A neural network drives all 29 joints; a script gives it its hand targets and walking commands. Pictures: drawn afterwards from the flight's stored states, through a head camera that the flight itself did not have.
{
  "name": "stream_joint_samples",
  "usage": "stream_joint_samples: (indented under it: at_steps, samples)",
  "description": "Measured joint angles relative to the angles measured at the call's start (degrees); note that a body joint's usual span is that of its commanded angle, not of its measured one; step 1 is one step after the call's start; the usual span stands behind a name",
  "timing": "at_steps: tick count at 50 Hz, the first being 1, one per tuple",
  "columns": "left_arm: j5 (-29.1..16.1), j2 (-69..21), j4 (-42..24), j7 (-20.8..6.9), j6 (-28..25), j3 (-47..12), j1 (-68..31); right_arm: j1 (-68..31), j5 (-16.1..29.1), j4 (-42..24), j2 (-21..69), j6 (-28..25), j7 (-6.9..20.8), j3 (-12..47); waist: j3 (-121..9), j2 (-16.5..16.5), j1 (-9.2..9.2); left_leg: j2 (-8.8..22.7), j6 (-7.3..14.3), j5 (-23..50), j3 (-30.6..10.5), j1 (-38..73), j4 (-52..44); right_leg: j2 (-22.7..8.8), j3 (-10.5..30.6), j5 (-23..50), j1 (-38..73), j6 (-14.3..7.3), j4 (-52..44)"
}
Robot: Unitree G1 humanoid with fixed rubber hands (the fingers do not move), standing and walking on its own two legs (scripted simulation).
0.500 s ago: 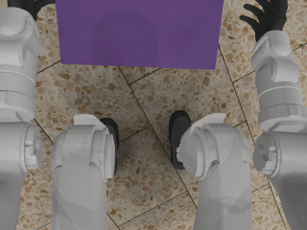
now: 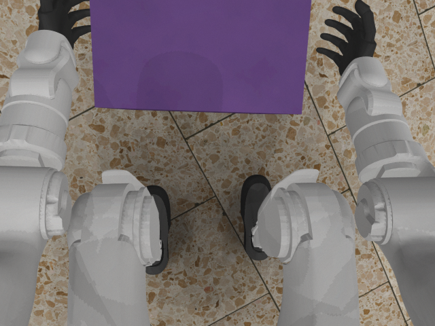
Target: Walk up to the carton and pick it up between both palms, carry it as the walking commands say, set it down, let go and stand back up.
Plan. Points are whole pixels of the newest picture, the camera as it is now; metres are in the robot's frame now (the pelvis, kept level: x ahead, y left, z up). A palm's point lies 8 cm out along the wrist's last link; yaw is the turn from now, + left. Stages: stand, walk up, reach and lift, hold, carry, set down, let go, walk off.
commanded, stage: reach and lift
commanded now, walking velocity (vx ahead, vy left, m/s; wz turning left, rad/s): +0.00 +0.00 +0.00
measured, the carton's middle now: (200, 64) +0.49 +0.02 -0.24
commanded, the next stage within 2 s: none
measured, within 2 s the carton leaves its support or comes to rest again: leaves its support in 1.44 s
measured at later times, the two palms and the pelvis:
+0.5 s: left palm (74, 32) +0.51 +0.20 -0.18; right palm (332, 40) +0.52 -0.18 -0.16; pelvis +0.00 +0.00 +0.01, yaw +1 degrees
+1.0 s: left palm (78, 27) +0.52 +0.19 -0.17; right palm (334, 47) +0.51 -0.18 -0.16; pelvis -0.01 +0.00 +0.01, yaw +1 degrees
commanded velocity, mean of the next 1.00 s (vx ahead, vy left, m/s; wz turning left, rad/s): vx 0.00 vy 0.00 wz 0.00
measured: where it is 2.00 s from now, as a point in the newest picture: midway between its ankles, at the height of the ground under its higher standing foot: (207, 236)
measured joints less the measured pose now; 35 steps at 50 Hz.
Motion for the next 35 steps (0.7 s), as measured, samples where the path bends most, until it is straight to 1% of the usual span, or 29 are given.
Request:
stream_joint_samples:
  at_steps: [4,7,10,14,16,19,22,26,29,32,35]
  samples:
    - [-0.91,0.15,-0.8,0.03,-0.87,-1.51,1.03,0.89,1.07,-0.67,-0.48,-1.05,-0.41,0.61,-1.56,-0.04,0.19,-0.26,-0.16,0.86,-0.13,-1.32,-0.97,-0.3,-0.14,0.48,-1.11,-0.22,-0.82]
    - [-2.32,0.63,0.12,-0.01,-0.7,-2.71,0.0,-0.51,1.27,0.36,-0.59,-1.29,-0.53,1.4,-1.04,-0.44,0.05,-0.41,-0.35,1.63,-0.16,-1.51,-1.65,-0.47,-0.17,1.06,-1.23,-0.39,-1.36]
    - [-3.22,0.67,-0.89,0.04,-0.82,-4.24,-0.44,-1.94,2.34,0.29,-0.37,-1.18,-0.59,2.48,-0.16,-1.01,-0.09,-0.25,-0.39,2.15,-0.1,-1.25,-2.21,-0.41,-0.15,1.57,-1.06,-0.51,-1.86]
    - [-2.99,-0.24,-0.86,0.9,-0.91,-5.42,-1.16,-3.76,2.82,1.04,0.66,-1.82,-0.7,2.96,-0.3,-0.98,-0.11,-0.17,-0.37,2.34,-0.23,-1.35,-2.44,-0.4,-0.31,1.8,-1.06,-0.53,-2.2]
    - [-2.44,-0.62,0.24,1.12,-0.94,-5.42,-1.95,-4.82,2.26,2.81,1.23,-1.9,-0.82,2.88,-0.56,-0.8,0.01,-0.19,-0.39,2.37,-0.24,-1.48,-2.55,-0.44,-0.33,1.79,-1.16,-0.55,-2.29]
    - [-3.11,-0.84,1.06,1.3,-0.99,-5.78,-2.76,-6.08,1.15,4.67,1.86,-2.06,-1.11,2.9,-0.64,-0.5,-0.03,-0.33,-0.36,2.44,-0.03,-1.56,-3.01,-0.59,-0.12,1.62,-1.21,-0.53,-2.54]
    - [-3.63,-1.19,1.68,1.58,-1.56,-6.33,-3.12,-6.45,1.09,4.7,2.2,-2.49,-1.42,3.55,-1.0,-0.3,0.18,-0.35,-0.29,2.36,-0.04,-1.76,-3.29,-0.59,-0.12,1.45,-1.32,-0.45,-2.83]
    - [-4.98,-1.78,1.08,2.72,-1.98,-8.29,-2.73,-6.72,1.6,4.15,3.02,-3.58,-2.1,3.82,-1.77,0.18,-0.13,-0.64,-0.18,2.27,0.11,-2.04,-3.6,-0.69,0.12,1.04,-1.43,-0.24,-3.0]
    - [-4.66,-2.16,2.21,3.14,-2.55,-7.8,-3.04,-6.38,0.83,5.02,3.42,-4.18,-1.89,3.37,-2.24,0.01,-0.31,-0.65,-0.19,2.23,0.09,-2.2,-3.77,-0.58,0.15,0.99,-1.59,-0.17,-3.16]
    - [-4.69,-2.0,1.85,3.82,-2.46,-8.68,-2.94,-5.82,1.53,4.94,3.55,-4.62,-2.15,4.18,-2.51,-0.14,-0.49,-0.67,-0.27,2.31,0.02,-2.23,-3.94,-0.47,0.15,1.07,-1.62,-0.15,-3.33]
    - [-4.66,-2.11,2.88,3.72,-3.04,-9.04,-3.35,-5.25,2.46,4.68,3.38,-4.99,-2.56,5.26,-2.52,-0.11,-0.41,-0.68,-0.32,2.37,-0.23,-2.23,-3.86,-0.34,-0.05,1.17,-1.5,-0.12,-3.41]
